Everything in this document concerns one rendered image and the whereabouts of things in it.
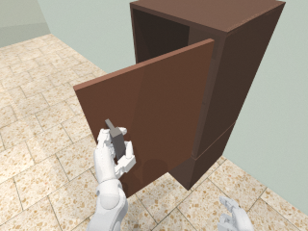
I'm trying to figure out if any cupboard door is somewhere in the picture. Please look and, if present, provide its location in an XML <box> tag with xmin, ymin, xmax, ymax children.
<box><xmin>73</xmin><ymin>38</ymin><xmax>215</xmax><ymax>198</ymax></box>

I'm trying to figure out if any handle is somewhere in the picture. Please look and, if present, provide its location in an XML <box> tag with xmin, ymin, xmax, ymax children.
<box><xmin>105</xmin><ymin>119</ymin><xmax>126</xmax><ymax>160</ymax></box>

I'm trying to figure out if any robot left hand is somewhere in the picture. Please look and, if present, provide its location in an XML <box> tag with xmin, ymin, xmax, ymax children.
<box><xmin>93</xmin><ymin>127</ymin><xmax>136</xmax><ymax>185</ymax></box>

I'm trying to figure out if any robot right hand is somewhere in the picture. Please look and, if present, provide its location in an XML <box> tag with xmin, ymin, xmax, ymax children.
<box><xmin>217</xmin><ymin>195</ymin><xmax>254</xmax><ymax>231</ymax></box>

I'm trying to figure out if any robot left forearm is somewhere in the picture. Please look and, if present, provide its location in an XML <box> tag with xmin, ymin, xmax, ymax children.
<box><xmin>86</xmin><ymin>179</ymin><xmax>129</xmax><ymax>231</ymax></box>

